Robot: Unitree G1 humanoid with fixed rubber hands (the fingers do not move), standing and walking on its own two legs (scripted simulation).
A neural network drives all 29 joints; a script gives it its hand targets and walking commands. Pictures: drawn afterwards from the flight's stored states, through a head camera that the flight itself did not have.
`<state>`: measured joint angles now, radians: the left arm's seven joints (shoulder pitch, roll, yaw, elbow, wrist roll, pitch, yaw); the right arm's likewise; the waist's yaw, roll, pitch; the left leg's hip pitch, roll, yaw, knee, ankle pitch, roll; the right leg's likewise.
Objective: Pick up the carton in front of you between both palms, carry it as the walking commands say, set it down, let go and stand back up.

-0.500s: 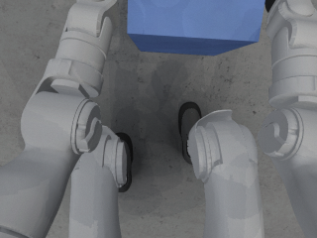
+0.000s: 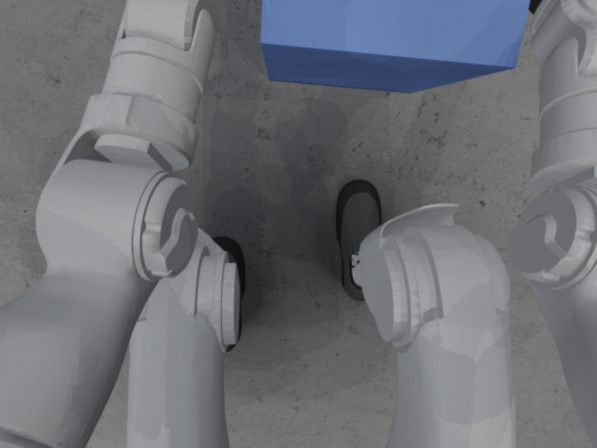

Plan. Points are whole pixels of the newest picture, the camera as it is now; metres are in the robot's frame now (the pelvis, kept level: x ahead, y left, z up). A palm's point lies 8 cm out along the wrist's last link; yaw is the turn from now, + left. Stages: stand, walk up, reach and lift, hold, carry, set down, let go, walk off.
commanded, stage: set down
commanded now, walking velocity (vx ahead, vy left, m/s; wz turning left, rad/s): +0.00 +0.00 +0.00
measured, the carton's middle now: out of the picture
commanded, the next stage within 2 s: let go in 1.54 s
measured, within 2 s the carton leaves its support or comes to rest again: neither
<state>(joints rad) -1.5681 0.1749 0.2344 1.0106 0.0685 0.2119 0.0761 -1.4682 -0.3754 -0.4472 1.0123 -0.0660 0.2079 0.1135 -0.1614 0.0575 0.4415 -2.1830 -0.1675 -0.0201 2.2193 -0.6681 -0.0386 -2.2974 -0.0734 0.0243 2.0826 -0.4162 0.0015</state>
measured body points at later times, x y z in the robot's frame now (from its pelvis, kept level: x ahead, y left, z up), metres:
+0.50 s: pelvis +0.00 -0.01 +0.00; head +0.39 -0.05 +0.21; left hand +0.60 +0.05 -0.19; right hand +0.51 -0.33 -0.20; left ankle +0.09 +0.11 -0.34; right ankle +0.15 -0.13 -0.34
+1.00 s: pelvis +0.01 -0.01 +0.09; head +0.35 -0.08 +0.37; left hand +0.62 +0.03 -0.02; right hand +0.52 -0.34 -0.03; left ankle +0.09 +0.11 -0.34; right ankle +0.15 -0.13 -0.34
